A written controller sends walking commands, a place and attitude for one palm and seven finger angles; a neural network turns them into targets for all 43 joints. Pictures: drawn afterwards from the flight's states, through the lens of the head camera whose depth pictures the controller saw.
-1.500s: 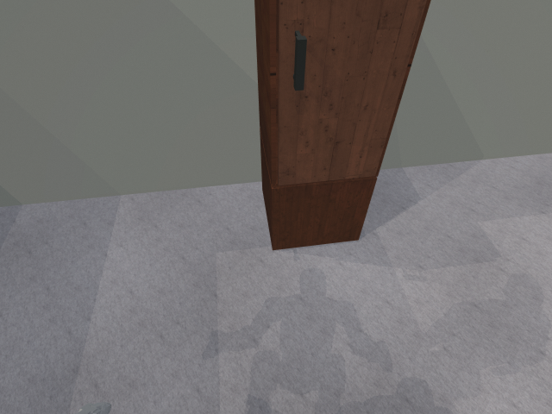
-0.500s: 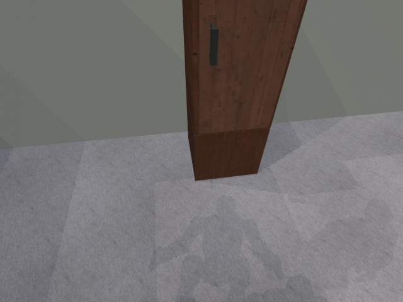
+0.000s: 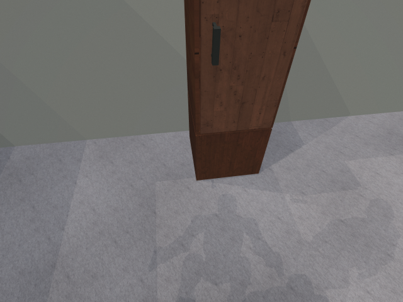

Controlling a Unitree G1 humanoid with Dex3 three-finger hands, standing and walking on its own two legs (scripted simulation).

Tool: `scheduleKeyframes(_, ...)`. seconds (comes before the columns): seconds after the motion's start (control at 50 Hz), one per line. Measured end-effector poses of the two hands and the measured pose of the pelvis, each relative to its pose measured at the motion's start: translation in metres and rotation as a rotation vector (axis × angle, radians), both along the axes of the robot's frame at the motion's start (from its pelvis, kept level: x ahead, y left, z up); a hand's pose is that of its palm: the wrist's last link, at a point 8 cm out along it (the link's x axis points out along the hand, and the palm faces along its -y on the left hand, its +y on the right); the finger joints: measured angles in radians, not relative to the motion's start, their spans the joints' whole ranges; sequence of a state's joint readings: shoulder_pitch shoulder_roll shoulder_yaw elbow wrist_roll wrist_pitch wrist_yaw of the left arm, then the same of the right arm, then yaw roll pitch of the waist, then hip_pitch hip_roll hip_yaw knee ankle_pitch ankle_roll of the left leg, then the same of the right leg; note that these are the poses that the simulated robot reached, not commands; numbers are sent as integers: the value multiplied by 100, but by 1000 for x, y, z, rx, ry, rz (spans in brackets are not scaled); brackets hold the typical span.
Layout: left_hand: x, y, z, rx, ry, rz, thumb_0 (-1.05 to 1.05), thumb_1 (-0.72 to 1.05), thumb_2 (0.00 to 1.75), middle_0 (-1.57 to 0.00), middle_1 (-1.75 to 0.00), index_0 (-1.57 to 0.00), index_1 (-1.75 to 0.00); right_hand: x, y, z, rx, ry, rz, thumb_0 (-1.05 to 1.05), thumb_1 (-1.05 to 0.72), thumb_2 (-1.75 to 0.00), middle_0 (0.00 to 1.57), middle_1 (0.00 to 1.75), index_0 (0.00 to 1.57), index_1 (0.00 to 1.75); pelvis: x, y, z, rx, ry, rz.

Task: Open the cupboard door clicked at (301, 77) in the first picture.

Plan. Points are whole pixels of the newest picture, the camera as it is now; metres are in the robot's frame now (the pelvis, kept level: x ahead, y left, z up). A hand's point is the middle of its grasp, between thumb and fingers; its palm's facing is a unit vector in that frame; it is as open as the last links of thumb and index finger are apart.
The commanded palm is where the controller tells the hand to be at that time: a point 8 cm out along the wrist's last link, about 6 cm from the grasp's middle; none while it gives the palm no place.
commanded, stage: walk to a spot facing it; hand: left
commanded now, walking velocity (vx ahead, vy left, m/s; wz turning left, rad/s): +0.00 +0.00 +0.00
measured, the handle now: (214, 43) +0.90 +0.01 +0.10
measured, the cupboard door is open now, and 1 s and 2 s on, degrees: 0 0 0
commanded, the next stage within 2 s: none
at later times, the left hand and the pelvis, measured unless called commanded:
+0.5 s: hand out of the picture +0.05 +0.17 -0.18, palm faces -0.15 -0.95 -0.27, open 7.3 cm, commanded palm none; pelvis -0.02 -0.02 -0.03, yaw -11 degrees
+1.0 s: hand out of the picture +0.13 +0.22 -0.18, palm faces -0.39 -0.89 -0.23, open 7.3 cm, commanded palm none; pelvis -0.03 +0.05 -0.01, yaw -28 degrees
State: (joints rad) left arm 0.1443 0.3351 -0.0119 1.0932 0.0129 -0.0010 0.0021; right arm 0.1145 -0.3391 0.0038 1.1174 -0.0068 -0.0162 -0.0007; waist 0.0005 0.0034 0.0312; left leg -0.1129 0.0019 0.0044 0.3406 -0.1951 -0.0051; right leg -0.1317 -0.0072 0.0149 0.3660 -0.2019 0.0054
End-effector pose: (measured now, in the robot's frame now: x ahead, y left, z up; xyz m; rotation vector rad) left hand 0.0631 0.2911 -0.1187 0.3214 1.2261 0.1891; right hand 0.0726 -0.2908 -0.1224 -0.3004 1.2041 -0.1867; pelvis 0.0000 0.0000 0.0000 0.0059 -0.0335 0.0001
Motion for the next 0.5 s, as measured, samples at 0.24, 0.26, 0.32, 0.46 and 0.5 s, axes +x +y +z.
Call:
scheduleKeyframes(0.24, -2, -13, -10, -12, 48, -22, 0, 91, 90, -20, -30, -20, -30, -7, 8, -9, 20, -27, -63, 1, -90, -90, 20, 30, 20, 30, -4, -2, -6, 5, 14, -69)
scheduleKeyframes(0.26, -3, -17, -13, -20, 56, -30, 0, 91, 90, -20, -30, -20, -30, -11, 10, -11, 28, -30, -76, 1, -90, -90, 20, 30, 20, 30, -5, -2, -8, 8, 15, -79)
scheduleKeyframes(0.32, -3, -30, -21, -43, 72, -57, 0, 91, 90, -20, -30, -20, -30, -25, 15, -20, 54, -28, -116, 1, -90, -90, 20, 30, 20, 30, -9, -5, -14, 20, 19, -110)
scheduleKeyframes(0.46, -3, -68, -32, -63, 58, -105, 0, 91, 90, -20, -30, -20, -30, -60, 10, -51, 117, 1, -210, 1, -90, -90, 20, 30, 20, 30, -18, -23, -31, 22, 6, -183)
scheduleKeyframes(0.5, -7, -76, -30, -71, 57, -105, 0, 91, 90, -20, -30, -20, -30, -68, 9, -50, 122, 20, -230, 1, -90, -90, 20, 30, 20, 30, -21, -25, -27, 19, 11, -192)
